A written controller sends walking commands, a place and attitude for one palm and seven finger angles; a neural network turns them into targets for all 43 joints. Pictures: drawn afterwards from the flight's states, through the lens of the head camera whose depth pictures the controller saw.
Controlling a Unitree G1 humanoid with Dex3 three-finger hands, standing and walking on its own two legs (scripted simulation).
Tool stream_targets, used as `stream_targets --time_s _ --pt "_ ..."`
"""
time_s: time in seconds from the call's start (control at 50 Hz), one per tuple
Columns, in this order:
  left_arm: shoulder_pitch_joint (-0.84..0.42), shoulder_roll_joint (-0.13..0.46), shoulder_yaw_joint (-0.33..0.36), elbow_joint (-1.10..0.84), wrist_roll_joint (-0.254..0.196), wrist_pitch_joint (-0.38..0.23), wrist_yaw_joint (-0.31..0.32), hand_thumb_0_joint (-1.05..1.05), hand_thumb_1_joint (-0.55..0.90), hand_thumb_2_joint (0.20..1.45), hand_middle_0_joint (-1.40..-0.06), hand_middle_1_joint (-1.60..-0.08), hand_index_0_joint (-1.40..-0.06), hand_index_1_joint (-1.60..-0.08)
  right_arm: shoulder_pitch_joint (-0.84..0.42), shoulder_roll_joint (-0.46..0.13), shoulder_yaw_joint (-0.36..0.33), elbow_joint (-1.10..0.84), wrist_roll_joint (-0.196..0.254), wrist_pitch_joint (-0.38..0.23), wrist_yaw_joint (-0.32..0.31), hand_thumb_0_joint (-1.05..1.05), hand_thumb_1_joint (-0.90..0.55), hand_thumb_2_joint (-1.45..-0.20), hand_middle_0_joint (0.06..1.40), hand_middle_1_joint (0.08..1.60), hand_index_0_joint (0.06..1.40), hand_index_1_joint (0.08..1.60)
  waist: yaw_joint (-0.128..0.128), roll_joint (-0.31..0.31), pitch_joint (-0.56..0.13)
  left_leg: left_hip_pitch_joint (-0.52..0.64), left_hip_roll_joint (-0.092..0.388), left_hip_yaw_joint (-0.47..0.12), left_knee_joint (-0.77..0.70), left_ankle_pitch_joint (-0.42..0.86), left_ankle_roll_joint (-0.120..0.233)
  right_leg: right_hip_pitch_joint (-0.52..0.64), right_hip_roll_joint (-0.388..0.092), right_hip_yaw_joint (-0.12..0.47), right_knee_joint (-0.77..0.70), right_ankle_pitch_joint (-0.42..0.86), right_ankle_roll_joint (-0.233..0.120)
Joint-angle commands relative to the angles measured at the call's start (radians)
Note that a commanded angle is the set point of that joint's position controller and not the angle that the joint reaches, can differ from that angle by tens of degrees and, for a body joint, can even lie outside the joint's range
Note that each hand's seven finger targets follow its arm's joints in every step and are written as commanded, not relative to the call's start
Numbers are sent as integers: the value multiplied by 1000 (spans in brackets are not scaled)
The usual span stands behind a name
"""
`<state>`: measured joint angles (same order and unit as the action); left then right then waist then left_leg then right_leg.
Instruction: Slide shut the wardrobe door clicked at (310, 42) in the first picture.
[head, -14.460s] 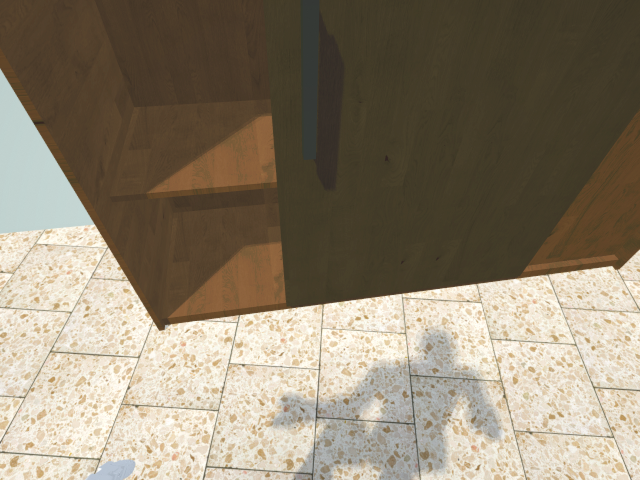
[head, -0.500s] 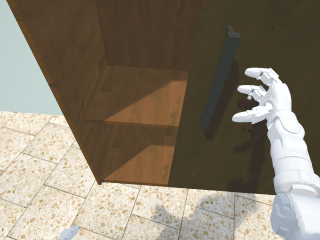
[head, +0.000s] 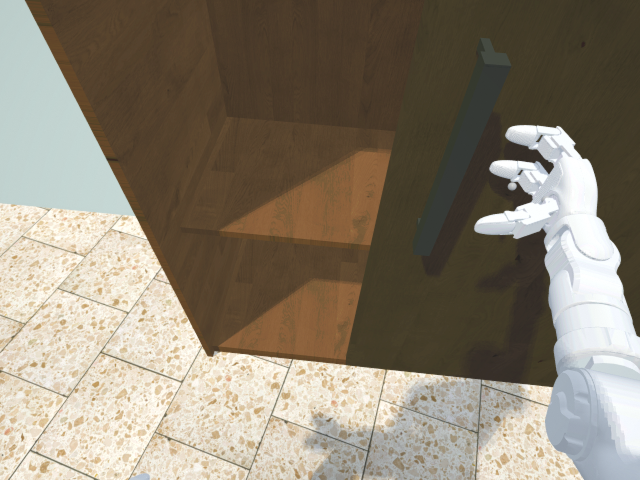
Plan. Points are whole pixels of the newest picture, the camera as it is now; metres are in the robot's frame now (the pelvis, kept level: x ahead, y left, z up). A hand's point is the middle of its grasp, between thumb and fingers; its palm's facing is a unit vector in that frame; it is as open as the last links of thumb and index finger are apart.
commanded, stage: move the hooked fingers beside the handle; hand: right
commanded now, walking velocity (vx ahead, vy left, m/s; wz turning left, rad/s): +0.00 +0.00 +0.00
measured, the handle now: (447, 165) +0.51 -0.09 +0.13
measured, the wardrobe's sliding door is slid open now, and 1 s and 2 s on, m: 0.43 0.43 0.43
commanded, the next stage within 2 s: feel for the door with the fingertips in 0.40 s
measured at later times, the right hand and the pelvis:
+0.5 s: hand (503, 185) +0.45 -0.15 +0.15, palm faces -0.02 +1.00 -0.02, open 14.0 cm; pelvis +0.01 +0.00 +0.00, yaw +0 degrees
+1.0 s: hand (472, 185) +0.45 -0.11 +0.15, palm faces -0.02 +1.00 -0.01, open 14.0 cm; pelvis -0.01 +0.00 +0.00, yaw +0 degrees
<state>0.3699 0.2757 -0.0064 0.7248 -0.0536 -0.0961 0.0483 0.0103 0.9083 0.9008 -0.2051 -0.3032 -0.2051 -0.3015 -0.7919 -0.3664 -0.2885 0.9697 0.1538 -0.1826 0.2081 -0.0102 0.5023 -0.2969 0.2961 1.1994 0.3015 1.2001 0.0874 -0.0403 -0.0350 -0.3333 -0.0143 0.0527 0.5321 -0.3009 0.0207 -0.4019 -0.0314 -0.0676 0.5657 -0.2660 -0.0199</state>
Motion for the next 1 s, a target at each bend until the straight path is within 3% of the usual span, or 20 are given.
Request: stream_targets --time_s 0.0,0.02,0.1,0.14,0.18,0.24,0.28,0.32,0.38,0.44,0.48,0.6,0.62,0.68,0.72,0.76,0.78,0.82,0.92,0.98 --pt "30 145 44 -92 2 -43 6 0 900 900 -200 -300 -200 -300 -519 -204 -20 -195 18 -62 -2 0 500 -300 300 1200 300 1200 17 -10 -325 -12 -8 -29 -52 327 -4 273 21 65 -25 245 -25" --pt "39 150 44 -86 4 -38 5 0 900 900 -200 -300 -200 -300 -522 -227 -32 -185 13 -63 -10 0 500 -300 300 1200 300 1200 17 43 -324 4 -7 -28 -53 329 -4 250 21 67 -21 246 -29" --pt "32 143 44 -99 4 -39 -1 0 900 900 -200 -300 -200 -300 -536 -182 0 -204 7 -68 -19 0 500 -300 300 1200 300 1200 17 -11 -344 -23 -7 -25 -36 341 -1 287 19 75 -17 280 -21" --pt "32 147 45 -107 6 -35 -4 0 900 900 -200 -300 -200 -300 -499 -220 -40 -207 10 -69 -27 0 500 -300 300 1200 300 1200 -1 18 -366 9 -8 -26 -29 367 -1 276 19 74 -13 299 -21" --pt "23 142 44 -112 5 -35 -5 0 900 900 -200 -300 -200 -300 -518 -179 -8 -219 12 -67 -28 0 500 -300 300 1200 300 1200 9 32 -351 5 -8 -25 -32 371 -4 270 19 69 -15 292 -24" --pt "25 147 44 -115 6 -29 -4 0 900 900 -200 -300 -200 -300 -500 -232 -51 -223 7 -67 -34 0 500 -300 300 1200 300 1200 -4 30 -359 21 -7 -32 -31 376 -4 256 21 65 -12 286 -26" --pt "13 137 43 -125 3 -32 -5 0 900 900 -200 -300 -200 -300 -499 -194 -16 -267 3 -70 -31 0 500 -300 300 1200 300 1200 -3 -14 -371 15 -6 -27 -26 378 0 289 19 70 -13 309 -21" --pt "15 140 43 -120 5 -27 -6 0 900 900 -200 -300 -200 -300 -480 -200 -23 -265 10 -66 -35 0 500 -300 300 1200 300 1200 0 34 -355 25 -8 -24 -31 390 -1 276 17 69 -8 318 -25" --pt "0 134 45 -133 1 -33 -9 0 900 900 -200 -300 -200 -300 -458 -151 10 -324 15 -58 -33 0 500 -300 300 1200 300 1200 -7 -12 -383 23 -8 -22 -27 403 0 319 17 73 -12 350 -19" --pt "-9 132 44 -135 -1 -29 -13 0 900 900 -200 -300 -200 -300 -408 -122 27 -340 19 -38 -40 0 500 -300 300 1200 300 1200 -13 -3 -353 20 -10 -18 -32 401 0 311 15 74 -17 356 -18" --pt "-11 136 46 -131 -1 -27 -10 0 900 900 -200 -300 -200 -300 -393 -152 -9 -312 26 -19 -50 0 500 -300 300 1200 300 1200 -14 63 -320 25 -10 -17 -42 377 -4 275 16 70 -24 302 -22" --pt "-32 123 39 -133 -3 -32 -5 0 900 900 -200 -300 -200 -300 -481 -97 53 -361 16 -30 -66 0 500 -300 300 1200 300 1200 4 8 -312 9 -5 -25 -49 338 -2 286 23 68 -29 253 -23" --pt "-28 124 39 -125 -1 -33 -5 0 900 900 -200 -300 -200 -300 -498 -98 56 -352 15 -35 -71 0 500 -300 300 1200 300 1200 8 40 -306 12 -4 -25 -53 325 -1 276 22 72 -25 242 -25" --pt "-29 123 38 -116 -1 -42 -7 0 900 900 -200 -300 -200 -300 -514 -69 68 -330 20 -40 -83 0 500 -300 300 1200 300 1200 10 17 -316 -9 -6 -22 -51 307 0 297 24 77 -28 231 -20" --pt "-26 127 40 -114 3 -43 -9 0 900 900 -200 -300 -200 -300 -471 -104 31 -314 16 -42 -96 0 500 -300 300 1200 300 1200 -10 60 -338 29 -4 -24 -48 328 1 277 25 77 -27 247 -22" --pt "-39 116 36 -122 -1 -43 -14 0 900 900 -200 -300 -200 -300 -464 -43 84 -318 5 -38 -99 0 500 -300 300 1200 300 1200 -7 6 -330 11 -3 -22 -40 337 2 290 27 71 -27 256 -18" --pt "-36 116 37 -120 1 -44 -16 0 900 900 -200 -300 -200 -300 -490 -38 83 -322 6 -38 -107 0 500 -300 300 1200 300 1200 -1 31 -321 6 -4 -20 -42 334 0 284 26 74 -27 250 -18" --pt "-33 122 39 -120 3 -39 -18 0 900 900 -200 -300 -200 -300 -429 -69 43 -274 6 -30 -121 0 500 -300 300 1200 300 1200 -18 92 -302 30 -5 -22 -50 321 0 241 27 70 -33 226 -22" --pt "-33 121 34 -123 7 -35 -12 0 900 900 -200 -300 -200 -300 -504 -141 2 -300 -13 -53 -144 0 500 -300 300 1200 300 1200 -14 73 -315 55 1 -38 -52 308 -4 223 30 61 -39 193 -26" --pt "-33 113 33 -122 2 -39 -11 0 900 900 -200 -300 -200 -300 -541 -96 45 -289 -14 -65 -131 0 500 -300 300 1200 300 1200 1 32 -307 27 -2 -39 -53 308 -4 244 29 57 -38 192 -24"
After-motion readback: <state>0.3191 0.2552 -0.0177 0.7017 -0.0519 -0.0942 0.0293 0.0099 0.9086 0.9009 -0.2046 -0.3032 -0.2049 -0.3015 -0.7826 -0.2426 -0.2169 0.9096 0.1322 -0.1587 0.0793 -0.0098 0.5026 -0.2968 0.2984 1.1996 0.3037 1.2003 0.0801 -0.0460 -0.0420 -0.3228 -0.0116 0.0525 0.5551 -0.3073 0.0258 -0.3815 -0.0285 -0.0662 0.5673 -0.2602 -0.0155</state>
